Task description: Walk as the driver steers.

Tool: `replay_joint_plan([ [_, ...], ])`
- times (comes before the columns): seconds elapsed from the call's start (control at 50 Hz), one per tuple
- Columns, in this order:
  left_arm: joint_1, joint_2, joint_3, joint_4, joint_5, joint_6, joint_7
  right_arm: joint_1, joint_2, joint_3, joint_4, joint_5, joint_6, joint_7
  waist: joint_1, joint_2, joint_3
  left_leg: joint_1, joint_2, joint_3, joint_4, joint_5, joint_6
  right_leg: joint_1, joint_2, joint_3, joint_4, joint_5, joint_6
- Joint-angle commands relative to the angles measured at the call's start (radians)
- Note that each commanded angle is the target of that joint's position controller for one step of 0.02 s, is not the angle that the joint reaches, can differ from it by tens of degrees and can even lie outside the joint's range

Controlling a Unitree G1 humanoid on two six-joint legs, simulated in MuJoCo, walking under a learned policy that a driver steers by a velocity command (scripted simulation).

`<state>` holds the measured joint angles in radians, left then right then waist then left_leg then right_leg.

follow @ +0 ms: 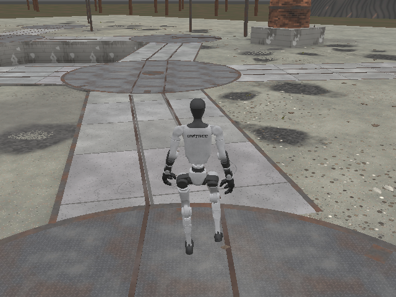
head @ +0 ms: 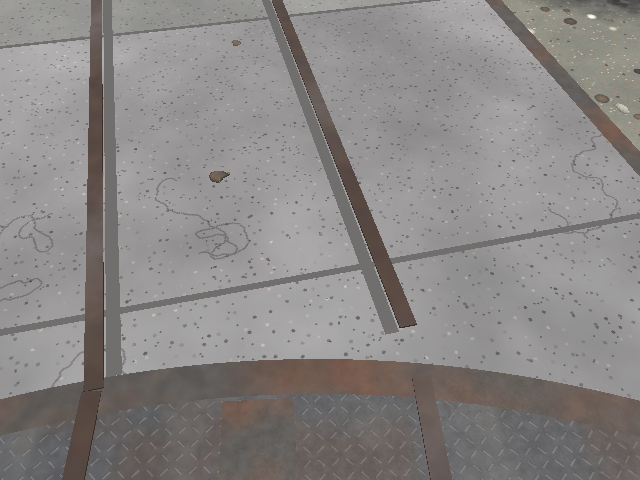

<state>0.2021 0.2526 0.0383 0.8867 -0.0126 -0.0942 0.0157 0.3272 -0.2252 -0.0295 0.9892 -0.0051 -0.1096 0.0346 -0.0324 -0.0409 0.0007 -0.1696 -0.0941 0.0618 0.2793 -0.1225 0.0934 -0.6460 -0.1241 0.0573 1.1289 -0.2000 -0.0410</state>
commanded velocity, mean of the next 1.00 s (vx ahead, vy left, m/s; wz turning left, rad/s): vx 0.50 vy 0.00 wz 0.38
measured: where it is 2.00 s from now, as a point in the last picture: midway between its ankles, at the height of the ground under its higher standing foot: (230, 291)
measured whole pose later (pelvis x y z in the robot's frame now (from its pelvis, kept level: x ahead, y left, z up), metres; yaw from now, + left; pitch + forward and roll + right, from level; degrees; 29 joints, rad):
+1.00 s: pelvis +0.50 +0.06 -0.01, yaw +27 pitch +2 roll +0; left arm 0.18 0.28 0.06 0.83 -0.02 -0.13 0.01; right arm 0.23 -0.26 -0.08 0.77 0.01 -0.05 0.03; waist 0.00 -0.02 0.05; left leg -0.34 -0.09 0.02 0.48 -0.17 0.10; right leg -0.48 -0.09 0.03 1.21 -0.35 -0.01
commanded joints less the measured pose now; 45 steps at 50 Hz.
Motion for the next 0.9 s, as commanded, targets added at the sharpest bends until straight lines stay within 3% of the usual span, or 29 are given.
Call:
replay_joint_plan([
  [0.02,0.030,0.042,0.013,-0.043,0.012,0.005,0.007,-0.036,-0.127,-0.020,-0.054,0.001,-0.016,-0.019,0.045,0.079,0.056,-0.090,0.280,-0.215,-0.197,0.069,0.168,-0.039,-0.041,0.002,-0.137,0.151,0.027],
  [0.1,-0.127,0.026,0.006,-0.086,0.004,-0.005,-0.005,0.043,-0.159,-0.025,-0.037,0.016,-0.004,-0.033,-0.010,0.083,0.056,-0.008,0.268,-0.168,-0.182,0.087,0.124,-0.014,-0.001,-0.031,-0.416,0.303,0.034],
  [0.18,-0.252,0.034,0.002,-0.132,-0.008,-0.015,-0.027,0.120,-0.160,-0.026,-0.011,0.027,0.013,-0.036,-0.052,0.084,0.085,0.085,0.300,-0.202,-0.125,0.056,0.120,0.006,0.034,-0.037,-0.555,0.258,0.037],
  [0.24,-0.232,0.071,0.013,-0.143,-0.009,-0.034,-0.042,0.113,-0.180,-0.036,-0.013,0.029,0.029,-0.044,-0.014,0.107,0.072,0.133,0.333,-0.256,-0.046,0.067,0.101,0.100,0.059,-0.028,-0.638,0.158,0.017],
  [0.26,-0.177,0.090,0.023,-0.132,-0.009,-0.040,-0.041,0.097,-0.187,-0.039,-0.018,0.029,0.034,-0.045,0.022,0.120,0.046,0.129,0.327,-0.260,0.010,0.132,0.089,0.187,0.078,-0.042,-0.659,0.124,0.006],
  [0.28,-0.050,0.127,0.044,-0.095,-0.007,-0.044,-0.036,0.080,-0.173,-0.033,-0.027,0.023,0.037,-0.045,0.085,0.114,-0.025,0.101,0.278,-0.232,0.145,0.253,0.066,0.361,0.098,-0.058,-0.683,0.102,-0.016],
  [0.3,0.147,0.200,0.069,-0.054,0.006,-0.049,-0.027,0.055,-0.126,-0.015,-0.056,0.009,0.034,-0.041,0.166,0.060,-0.178,-0.049,0.209,-0.177,0.422,0.196,0.028,0.656,-0.024,0.054,-0.647,0.118,-0.076],
  [0.32,0.274,0.306,0.097,-0.032,0.022,-0.037,-0.024,0.160,0.001,0.018,-0.077,0.015,0.015,-0.038,0.149,-0.195,-0.340,-0.444,0.050,-0.063,0.807,-0.171,-0.050,1.054,-0.279,0.441,-0.699,0.019,-0.212],
  [0.34,0.285,0.218,0.075,-0.029,0.025,-0.034,-0.025,0.170,-0.055,0.007,-0.065,0.040,-0.003,-0.036,0.153,-0.231,-0.390,-0.564,0.058,-0.195,0.996,-0.430,-0.049,1.052,-0.324,0.655,-0.807,-0.070,-0.244],
  [0.36,0.193,0.148,0.053,-0.050,0.021,-0.037,-0.024,0.093,-0.147,-0.020,-0.087,0.060,-0.006,-0.038,0.137,-0.144,-0.239,-0.624,0.111,-0.217,1.054,-0.362,-0.036,0.919,-0.295,0.505,-0.819,-0.058,-0.193],
  [0.38,0.106,0.110,0.039,-0.066,0.016,-0.036,-0.026,0.037,-0.149,-0.025,-0.100,0.056,-0.001,-0.044,0.107,-0.078,-0.160,-0.601,0.161,-0.189,1.037,-0.272,-0.036,0.780,-0.255,0.358,-0.840,0.006,-0.159],
  [0.4,0.044,0.077,0.030,-0.066,0.012,-0.035,-0.030,0.007,-0.134,-0.031,-0.105,0.044,0.010,-0.048,0.080,-0.039,-0.086,-0.566,0.189,-0.180,0.981,-0.208,-0.040,0.658,-0.205,0.249,-0.886,0.054,-0.138],
  [0.44,0.005,0.053,0.026,-0.052,0.021,-0.038,-0.032,0.029,-0.093,-0.038,-0.106,0.039,0.039,-0.045,0.034,-0.071,-0.028,-0.475,0.223,-0.171,0.920,-0.135,-0.043,0.528,-0.145,0.105,-0.950,0.111,-0.114],
  [0.48,0.022,0.074,0.036,-0.032,0.025,-0.043,-0.027,0.024,-0.061,-0.039,-0.123,0.040,0.059,-0.041,0.018,-0.052,-0.002,-0.484,0.228,-0.163,0.906,-0.091,-0.047,0.495,-0.142,0.020,-0.976,0.211,-0.127],
  [0.54,0.046,0.102,0.047,-0.012,0.029,-0.040,-0.013,-0.050,-0.064,-0.046,-0.167,0.032,0.070,-0.039,0.022,-0.018,0.027,-0.567,0.227,-0.183,0.807,0.005,-0.058,0.519,-0.153,-0.058,-0.992,0.283,-0.139],
  [0.6,0.058,0.124,0.053,-0.005,0.029,-0.031,0.000,-0.136,-0.058,-0.044,-0.202,0.029,0.066,-0.023,0.041,-0.016,0.047,-0.569,0.220,-0.154,0.634,0.128,-0.060,0.546,-0.142,-0.137,-1.004,0.275,-0.125],
  [0.68,0.116,0.151,0.062,0.012,0.016,-0.015,0.010,-0.285,-0.046,-0.035,-0.264,0.025,0.062,0.005,0.093,0.002,0.092,-0.580,0.213,-0.078,0.477,0.163,-0.045,0.627,-0.166,-0.204,-0.995,0.267,-0.115],
  [0.74,0.142,0.168,0.070,0.024,0.002,0.003,0.009,-0.347,-0.052,-0.035,-0.309,0.029,0.063,0.022,0.102,-0.005,0.107,-0.581,0.199,-0.033,0.414,0.075,-0.018,0.719,-0.189,-0.238,-0.942,0.329,-0.098],
  [0.8,0.109,0.211,0.081,0.011,-0.008,0.021,0.012,-0.292,-0.095,-0.057,-0.327,0.030,0.069,0.030,0.039,-0.054,0.036,-0.400,0.111,0.055,0.392,-0.071,0.034,0.743,-0.188,-0.285,-0.765,0.755,-0.067],
  [0.82,0.091,0.223,0.084,0.005,-0.011,0.029,0.014,-0.187,-0.129,-0.078,-0.306,0.034,0.070,0.028,-0.025,-0.060,-0.025,-0.259,0.063,0.082,0.368,-0.089,0.060,0.725,-0.172,-0.303,-0.611,0.887,-0.053],
  [0.84,0.078,0.217,0.080,-0.003,-0.013,0.034,0.015,-0.018,-0.190,-0.113,-0.260,0.035,0.071,0.017,-0.111,-0.032,-0.114,-0.006,0.015,0.078,0.295,-0.027,0.098,0.627,-0.127,-0.324,-0.382,0.854,-0.019],
  [0.86,0.092,0.165,0.061,-0.033,0.016,0.024,0.014,0.115,-0.295,-0.148,-0.229,0.033,0.080,-0.009,-0.140,0.131,-0.195,0.294,0.192,-0.211,0.264,-0.010,0.163,0.332,-0.068,-0.320,-0.043,0.375,0.032],
  [0.88,0.159,0.034,0.019,-0.098,0.020,-0.017,-0.001,0.059,-0.380,-0.149,-0.262,0.028,0.064,-0.007,-0.015,0.329,-0.323,0.565,0.428,-0.838,0.081,-0.182,0.376,-0.065,0.155,-0.138,0.284,-0.385,0.079],
  [0.9,0.027,0.132,0.037,-0.119,-0.022,-0.060,-0.015,0.098,-0.280,-0.121,-0.264,0.017,0.054,-0.001,-0.095,0.185,-0.339,0.564,0.434,-0.873,-0.020,-0.204,0.337,-0.177,0.121,0.038,0.338,-0.352,0.051],
])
